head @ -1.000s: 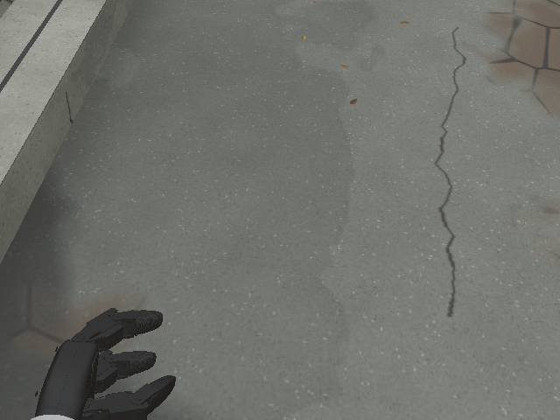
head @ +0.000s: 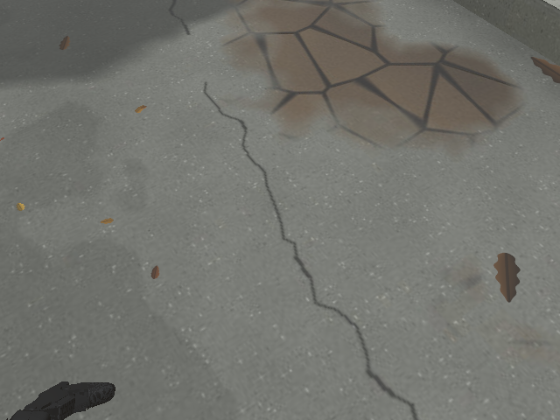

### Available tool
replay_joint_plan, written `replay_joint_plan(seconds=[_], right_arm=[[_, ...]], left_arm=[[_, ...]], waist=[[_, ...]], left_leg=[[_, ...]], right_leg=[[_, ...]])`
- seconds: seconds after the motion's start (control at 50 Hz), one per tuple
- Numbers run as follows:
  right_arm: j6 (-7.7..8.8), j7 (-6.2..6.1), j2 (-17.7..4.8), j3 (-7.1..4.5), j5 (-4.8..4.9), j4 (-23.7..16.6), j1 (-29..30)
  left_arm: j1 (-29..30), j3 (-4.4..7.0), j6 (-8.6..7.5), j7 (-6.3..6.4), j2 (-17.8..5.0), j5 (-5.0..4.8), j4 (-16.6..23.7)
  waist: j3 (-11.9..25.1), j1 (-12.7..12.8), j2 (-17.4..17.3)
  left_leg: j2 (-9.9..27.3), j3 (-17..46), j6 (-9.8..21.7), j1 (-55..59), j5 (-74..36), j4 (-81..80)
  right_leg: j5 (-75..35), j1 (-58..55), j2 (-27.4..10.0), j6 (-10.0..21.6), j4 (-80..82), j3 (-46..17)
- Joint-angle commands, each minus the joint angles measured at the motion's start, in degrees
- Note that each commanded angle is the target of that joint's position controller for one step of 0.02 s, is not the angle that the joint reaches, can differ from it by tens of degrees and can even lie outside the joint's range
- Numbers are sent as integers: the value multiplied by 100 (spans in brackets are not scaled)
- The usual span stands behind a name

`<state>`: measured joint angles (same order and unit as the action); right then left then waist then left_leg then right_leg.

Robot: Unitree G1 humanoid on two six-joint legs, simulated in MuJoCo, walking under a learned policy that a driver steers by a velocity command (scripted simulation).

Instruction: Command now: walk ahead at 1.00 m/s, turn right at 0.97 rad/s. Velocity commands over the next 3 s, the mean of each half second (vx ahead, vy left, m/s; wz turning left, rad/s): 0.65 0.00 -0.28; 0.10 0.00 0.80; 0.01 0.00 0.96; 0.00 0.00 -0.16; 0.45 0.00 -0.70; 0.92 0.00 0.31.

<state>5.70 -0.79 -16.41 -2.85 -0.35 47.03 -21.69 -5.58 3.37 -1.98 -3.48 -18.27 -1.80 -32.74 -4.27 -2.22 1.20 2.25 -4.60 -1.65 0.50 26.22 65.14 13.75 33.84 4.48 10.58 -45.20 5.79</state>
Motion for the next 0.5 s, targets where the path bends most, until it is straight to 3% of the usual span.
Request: replay_joint_plan(seconds=[0.02,0.04,0.06,0.1,0.14,0.16,0.18,0.2,0.22,0.24,0.28,0.32,0.34,0.36,0.38,0.4,0.42,0.44,0.46,0.48,0.5], right_arm=[[614,76,-1000,-19,298,-1425,1025],[610,35,-901,-10,285,-1484,1238],[533,-3,-767,15,142,-1356,1112],[321,12,-768,-45,42,-1247,791],[227,0,-662,-16,-48,-1408,1174],[231,14,-517,47,-140,-1562,1550],[253,65,-294,130,-219,-1608,1797],[303,144,-74,208,-276,-1621,2052],[353,209,13,221,-250,-1622,2211],[361,241,-36,187,-160,-1656,2280],[337,264,-255,95,-37,-1756,2504],[311,288,-523,-53,1,-1631,2163],[298,303,-687,-154,28,-1417,1491],[285,328,-790,-235,64,-1149,504],[252,328,-1072,-278,67,-999,-307],[264,351,-1361,-217,-146,-1225,313],[181,385,-1229,-278,-74,-1415,450],[49,333,-983,-249,-9,-1606,812],[-78,310,-843,-197,51,-1607,1014],[-129,267,-877,-188,60,-1620,1102],[-172,231,-917,-210,29,-1607,1159]], left_arm=[[-2142,418,-129,110,-1079,139,-29],[-1763,367,-237,90,-971,133,-55],[-1381,315,-320,72,-851,142,-21],[-915,228,-341,155,-602,190,5],[-921,160,-329,262,-407,73,-110],[-858,145,-319,352,-399,74,-158],[-781,146,-275,440,-400,88,-240],[-1043,148,-243,488,-360,84,-410],[-1542,146,-240,484,-336,92,-617],[-1787,154,-236,463,-399,60,-747],[-1973,152,-209,445,-405,31,-937],[-1923,158,-148,467,-411,138,-1028],[-1712,180,-123,475,-482,221,-976],[-1298,202,-101,469,-581,284,-863],[-1181,159,-102,491,-365,409,-639],[-2834,-26,-123,387,251,269,-724],[-2963,-78,-105,328,-192,214,-781],[-1988,14,-39,335,-564,148,-590],[-1173,58,7,392,-633,244,-363],[-820,70,64,467,-609,300,-205],[-807,61,118,492,-522,327,-156]], waist=[[2002,1041,445],[1130,637,-475],[748,289,-892],[280,-136,-577],[-108,-118,-433],[-325,-36,-366],[-369,62,-271],[-260,347,-221],[-41,667,-164],[20,800,49],[3,911,306],[232,663,365],[544,293,395],[928,-318,388],[1580,-570,-295],[2497,497,-2392],[3335,184,-1645],[2812,-41,-819],[1878,-25,124],[1444,99,206],[1197,281,56]], left_leg=[[-266,1404,406,-5255,-206,2612],[-96,1376,400,-5087,-572,1951],[105,1452,300,-4565,-718,1533],[312,1494,59,-3912,-833,821],[381,1225,-125,-3596,-993,-207],[336,891,-217,-3444,-1610,-864],[245,590,-226,-2963,-2532,-1672],[93,355,-178,-2394,-3651,-2432],[-85,228,-130,-1969,-4706,-2853],[-132,303,-68,-1922,-5109,-3213],[-145,427,107,-2253,-4901,-3668],[-314,422,320,-2236,-4309,-3705],[-502,349,432,-1792,-3998,-3641],[-526,320,513,-1084,-4024,-3634],[45,1037,602,147,-5847,-3258],[1821,4261,2190,2063,-6631,-3472],[1922,5487,2339,2366,-4699,-4141],[1580,4875,2012,1713,-2962,-4238],[1133,4252,1657,485,-2260,-4485],[947,4070,1594,-249,-2122,-4605],[662,3848,1467,-816,-2147,-4762]], right_leg=[[2384,-5833,-1915,1469,3149,-5700],[2088,-4639,-1810,1240,3286,-5373],[1447,-3603,-1588,1133,3198,-4913],[806,-2241,-1065,1061,3295,-3976],[217,-1297,-744,963,3372,-3220],[-795,-904,-566,847,3330,-2636],[-1577,-518,-264,601,3081,-1975],[-1643,-323,-88,363,2940,-1615],[-1319,-426,-202,248,3016,-1651],[-1073,-768,-337,175,2975,-1706],[-1128,-1647,-560,44,2600,-1770],[-2098,-2462,-795,-118,2004,-1777],[-3201,-2744,-823,-263,1420,-1658],[-4039,-2785,-736,-508,290,-1376],[-2532,-2077,-401,-839,-1746,-1056],[2243,-70,533,-1450,-4392,-971],[1804,304,260,-1434,-4822,-1683],[1460,386,-5,-1355,-4725,-1673],[1207,466,-95,-1281,-4100,-1483],[1035,505,-148,-1242,-3694,-1449],[926,229,-222,-1199,-3198,-1486]])
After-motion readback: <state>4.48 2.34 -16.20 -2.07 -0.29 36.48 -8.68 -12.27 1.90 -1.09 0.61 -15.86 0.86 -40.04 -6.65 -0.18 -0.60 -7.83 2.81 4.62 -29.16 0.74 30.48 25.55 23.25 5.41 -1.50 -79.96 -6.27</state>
